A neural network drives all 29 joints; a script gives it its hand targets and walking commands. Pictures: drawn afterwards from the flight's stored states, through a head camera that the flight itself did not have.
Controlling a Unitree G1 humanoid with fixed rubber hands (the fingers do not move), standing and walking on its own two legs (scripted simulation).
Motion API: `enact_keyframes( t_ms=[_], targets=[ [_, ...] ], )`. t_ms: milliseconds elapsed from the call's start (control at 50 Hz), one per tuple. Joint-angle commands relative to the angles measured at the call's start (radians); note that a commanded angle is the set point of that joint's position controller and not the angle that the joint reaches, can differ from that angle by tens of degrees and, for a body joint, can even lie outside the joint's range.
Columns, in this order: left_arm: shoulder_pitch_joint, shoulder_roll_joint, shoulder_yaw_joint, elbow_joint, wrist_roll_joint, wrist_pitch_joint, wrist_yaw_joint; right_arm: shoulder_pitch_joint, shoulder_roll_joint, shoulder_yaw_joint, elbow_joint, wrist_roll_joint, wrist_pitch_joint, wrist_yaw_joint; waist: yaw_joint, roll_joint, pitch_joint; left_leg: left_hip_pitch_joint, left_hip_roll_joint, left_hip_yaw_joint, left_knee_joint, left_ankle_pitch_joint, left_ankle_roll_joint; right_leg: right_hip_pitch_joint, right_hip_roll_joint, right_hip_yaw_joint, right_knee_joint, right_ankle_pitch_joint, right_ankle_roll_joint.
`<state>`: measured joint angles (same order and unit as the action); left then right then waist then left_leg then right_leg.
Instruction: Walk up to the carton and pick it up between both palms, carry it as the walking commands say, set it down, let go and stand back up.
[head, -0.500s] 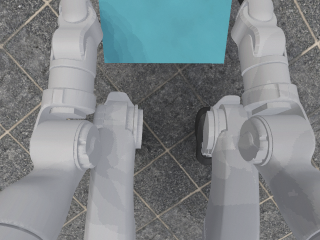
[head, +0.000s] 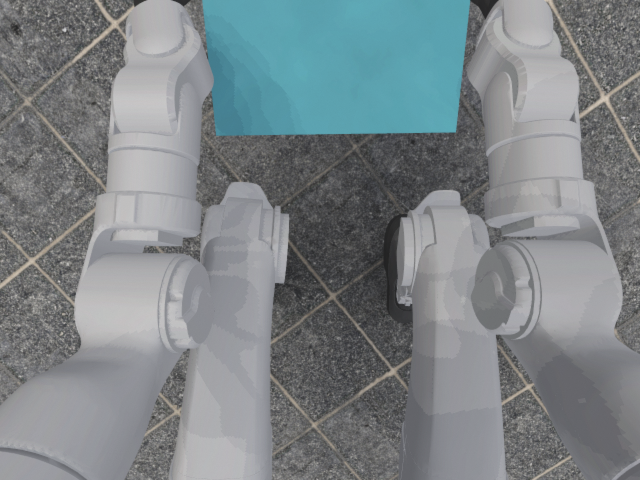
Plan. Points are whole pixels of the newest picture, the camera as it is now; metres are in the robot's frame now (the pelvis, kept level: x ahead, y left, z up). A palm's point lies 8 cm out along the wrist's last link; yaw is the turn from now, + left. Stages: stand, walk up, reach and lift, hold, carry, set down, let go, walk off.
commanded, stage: reach and lift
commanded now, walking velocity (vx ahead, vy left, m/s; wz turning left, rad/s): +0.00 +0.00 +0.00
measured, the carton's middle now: out of the picture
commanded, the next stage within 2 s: none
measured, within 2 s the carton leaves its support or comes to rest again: neither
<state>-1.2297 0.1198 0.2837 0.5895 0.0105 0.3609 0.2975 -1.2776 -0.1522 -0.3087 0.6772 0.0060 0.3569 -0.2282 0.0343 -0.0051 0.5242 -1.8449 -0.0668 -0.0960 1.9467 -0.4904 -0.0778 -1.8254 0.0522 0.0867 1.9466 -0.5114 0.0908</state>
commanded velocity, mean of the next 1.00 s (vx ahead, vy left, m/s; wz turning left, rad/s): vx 0.00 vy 0.00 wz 0.00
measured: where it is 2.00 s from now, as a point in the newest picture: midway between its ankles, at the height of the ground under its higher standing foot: (328, 283)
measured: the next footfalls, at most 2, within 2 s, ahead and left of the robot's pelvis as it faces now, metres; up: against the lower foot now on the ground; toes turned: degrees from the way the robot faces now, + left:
none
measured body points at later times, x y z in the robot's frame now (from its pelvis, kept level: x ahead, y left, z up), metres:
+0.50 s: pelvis -0.01 +0.00 +0.05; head +0.31 +0.02 +0.35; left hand +0.51 +0.17 -0.05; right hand +0.53 -0.14 -0.05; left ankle +0.15 +0.14 -0.42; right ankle +0.15 -0.15 -0.42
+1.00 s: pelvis -0.01 +0.00 +0.10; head +0.28 +0.01 +0.43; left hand +0.50 +0.17 +0.03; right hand +0.51 -0.15 +0.03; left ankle +0.15 +0.14 -0.42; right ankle +0.15 -0.15 -0.42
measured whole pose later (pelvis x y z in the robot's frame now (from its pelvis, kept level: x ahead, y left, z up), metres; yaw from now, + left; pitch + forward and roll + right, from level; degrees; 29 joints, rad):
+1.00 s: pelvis -0.01 +0.00 +0.10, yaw +1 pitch +13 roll +0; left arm -1.15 0.08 0.28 0.59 0.05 0.41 0.28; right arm -1.17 -0.10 -0.34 0.62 -0.03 0.41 -0.22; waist 0.02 -0.01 0.52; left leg -1.42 -0.06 -0.08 1.62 -0.43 -0.06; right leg -1.41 0.06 0.11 1.63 -0.46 0.08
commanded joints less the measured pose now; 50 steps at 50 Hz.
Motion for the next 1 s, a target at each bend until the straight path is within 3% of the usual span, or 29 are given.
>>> enact_keyframes(
  t_ms=[0,20,40,60,80,100,140,160,240,280,340,440,460,480,520,540,560,580,640,660,680,700,760,780,800,900,980],
  targets=[
    [-0.79,-1.054,-0.638,-0.156,-0.186,-0.031,-0.469,-0.757,1.088,0.607,-0.202,0.173,-0.042,0.394,-0.017,0.011,-2.41,0.652,-0.086,0.215,-0.192,0.238,0.047,0.547,0.116,-0.19,-0.2,0.211,-0.074],
    [-0.789,-1.069,-0.643,-0.16,-0.194,-0.03,-0.465,-0.777,1.087,0.619,-0.249,0.18,-0.045,0.393,-0.013,0.006,-2.433,0.682,-0.087,0.217,-0.205,0.233,0.046,0.573,0.118,-0.19,-0.21,0.205,-0.076],
    [-0.787,-1.053,-0.614,-0.112,-0.174,-0.027,-0.464,-0.78,1.065,0.579,-0.182,0.158,-0.042,0.396,-0.022,0.008,-2.327,0.631,-0.082,0.209,-0.217,0.167,0.048,0.506,0.112,-0.192,-0.22,0.136,-0.077],
    [-0.777,-1.082,-0.629,-0.156,-0.183,-0.023,-0.461,-0.794,1.083,0.599,-0.247,0.166,-0.043,0.398,-0.024,0.004,-2.405,0.688,-0.092,0.209,-0.234,0.184,0.047,0.573,0.117,-0.194,-0.237,0.153,-0.077],
    [-0.771,-1.063,-0.593,-0.075,-0.164,-0.02,-0.462,-0.787,1.062,0.56,-0.159,0.138,-0.036,0.401,-0.023,-0.003,-2.289,0.623,-0.085,0.206,-0.239,0.118,0.048,0.495,0.111,-0.195,-0.242,0.083,-0.078],
    [-0.772,-1.094,-0.61,-0.107,-0.172,-0.019,-0.46,-0.784,1.078,0.582,-0.198,0.148,-0.037,0.406,-0.022,0.009,-2.355,0.688,-0.089,0.207,-0.253,0.132,0.045,0.542,0.113,-0.195,-0.25,0.097,-0.078],
    [-0.758,-1.08,-0.568,-0.05,-0.154,-0.014,-0.466,-0.781,1.085,0.557,-0.135,0.129,-0.026,0.413,-0.02,-0.007,-2.29,0.649,-0.087,0.209,-0.267,0.082,0.049,0.514,0.111,-0.195,-0.271,0.043,-0.08],
    [-0.772,-1.093,-0.571,-0.047,-0.154,-0.009,-0.469,-0.77,1.082,0.544,-0.116,0.119,-0.021,0.419,-0.034,0.006,-2.285,0.658,-0.086,0.202,-0.279,0.053,0.048,0.505,0.107,-0.196,-0.279,0.019,-0.083],
    [-0.77,-1.09,-0.533,-0.002,-0.124,0.007,-0.48,-0.768,1.103,0.519,-0.073,0.104,-0.002,0.441,-0.019,0.003,-2.269,0.667,-0.083,0.207,-0.311,0.017,0.051,0.506,0.108,-0.193,-0.317,-0.019,-0.083],
    [-0.789,-1.095,-0.57,-0.084,-0.147,0.009,-0.484,-0.785,1.143,0.565,-0.145,0.135,0.007,0.443,-0.006,-0.002,-2.415,0.741,-0.091,0.213,-0.314,0.094,0.05,0.605,0.11,-0.191,-0.326,0.062,-0.08],
    [-0.809,-1.115,-0.599,-0.132,-0.164,0.008,-0.483,-0.768,1.161,0.592,-0.157,0.157,0.012,0.443,-0.005,0.0,-2.483,0.801,-0.094,0.207,-0.321,0.153,0.05,0.642,0.114,-0.19,-0.327,0.118,-0.076],
    [-0.752,-1.139,-0.631,-0.118,-0.17,0.013,-0.478,-0.742,1.156,0.601,-0.168,0.169,0.006,0.442,-0.01,0.016,-2.45,0.843,-0.089,0.192,-0.351,0.172,0.045,0.627,0.118,-0.185,-0.349,0.125,-0.081],
    [-0.756,-1.161,-0.649,-0.133,-0.182,0.012,-0.478,-0.724,1.165,0.602,-0.173,0.168,0.005,0.441,-0.033,0.013,-2.468,0.852,-0.09,0.19,-0.358,0.18,0.041,0.66,0.119,-0.183,-0.36,0.139,-0.082],
    [-0.74,-1.152,-0.624,-0.099,-0.17,0.01,-0.481,-0.72,1.162,0.588,-0.152,0.158,0.003,0.438,-0.021,0.017,-2.414,0.815,-0.091,0.19,-0.361,0.156,0.046,0.639,0.115,-0.178,-0.362,0.119,-0.082],
    [-0.766,-1.16,-0.644,-0.143,-0.191,0.004,-0.483,-0.727,1.164,0.598,-0.18,0.164,0.0,0.434,-0.046,0.013,-2.449,0.836,-0.09,0.185,-0.373,0.157,0.046,0.687,0.115,-0.17,-0.378,0.133,-0.079],
    [-0.761,-1.16,-0.66,-0.172,-0.199,0.004,-0.483,-0.722,1.178,0.615,-0.2,0.171,0.002,0.431,-0.043,-0.006,-2.488,0.868,-0.092,0.184,-0.382,0.181,0.046,0.724,0.116,-0.174,-0.383,0.157,-0.074],
    [-0.755,-1.142,-0.635,-0.131,-0.188,-0.001,-0.482,-0.69,1.172,0.579,-0.147,0.149,0.003,0.428,-0.049,-0.003,-2.408,0.815,-0.09,0.184,-0.383,0.149,0.042,0.687,0.117,-0.168,-0.392,0.127,-0.078],
    [-0.76,-1.158,-0.656,-0.156,-0.195,-0.001,-0.483,-0.689,1.172,0.595,-0.182,0.151,0.002,0.428,-0.064,-0.002,-2.463,0.86,-0.09,0.182,-0.391,0.151,0.045,0.726,0.118,-0.172,-0.395,0.138,-0.08],
    [-0.732,-1.149,-0.643,-0.125,-0.176,0.007,-0.48,-0.703,1.158,0.591,-0.192,0.147,0.002,0.428,-0.037,0.025,-2.431,0.863,-0.091,0.178,-0.419,0.133,0.044,0.728,0.118,-0.162,-0.419,0.118,-0.082],
    [-0.732,-1.172,-0.671,-0.167,-0.192,0.007,-0.478,-0.682,1.179,0.611,-0.215,0.154,0.005,0.427,-0.054,0.011,-2.487,0.912,-0.091,0.174,-0.423,0.161,0.044,0.779,0.12,-0.16,-0.429,0.148,-0.08],
    [-0.732,-1.144,-0.645,-0.142,-0.178,0.007,-0.479,-0.688,1.163,0.598,-0.184,0.147,0.009,0.428,-0.038,0.018,-2.422,0.876,-0.09,0.181,-0.43,0.128,0.046,0.738,0.118,-0.16,-0.433,0.113,-0.081],
    [-0.73,-1.146,-0.639,-0.133,-0.169,0.008,-0.48,-0.666,1.18,0.593,-0.154,0.139,0.013,0.43,-0.043,0.008,-2.397,0.866,-0.088,0.175,-0.437,0.102,0.05,0.737,0.117,-0.155,-0.444,0.091,-0.083],
    [-0.712,-1.135,-0.614,-0.12,-0.157,0.015,-0.483,-0.708,1.187,0.619,-0.2,0.148,0.021,0.439,0.003,-0.013,-2.408,0.872,-0.089,0.186,-0.465,0.079,0.057,0.799,0.113,-0.142,-0.48,0.069,-0.079],
    [-0.713,-1.134,-0.617,-0.128,-0.162,0.017,-0.484,-0.705,1.194,0.618,-0.196,0.145,0.025,0.438,-0.009,-0.02,-2.409,0.879,-0.092,0.18,-0.479,0.077,0.058,0.816,0.117,-0.146,-0.485,0.072,-0.075],
    [-0.715,-1.149,-0.628,-0.127,-0.172,0.019,-0.485,-0.716,1.201,0.634,-0.215,0.159,0.024,0.438,0.006,-0.021,-2.435,0.898,-0.091,0.181,-0.485,0.078,0.059,0.828,0.115,-0.145,-0.489,0.072,-0.074],
    [-0.703,-1.146,-0.628,-0.15,-0.163,0.02,-0.486,-0.665,1.218,0.631,-0.183,0.153,0.03,0.442,0.01,-0.015,-2.435,0.948,-0.087,0.17,-0.518,0.099,0.058,0.851,0.113,-0.145,-0.515,0.086,-0.076],
    [-0.66,-1.187,-0.634,-0.118,-0.168,0.022,-0.493,-0.639,1.212,0.624,-0.186,0.144,0.025,0.444,-0.012,-0.005,-2.411,0.969,-0.086,0.162,-0.549,0.101,0.056,0.869,0.113,-0.14,-0.547,0.093,-0.077]
  ],
)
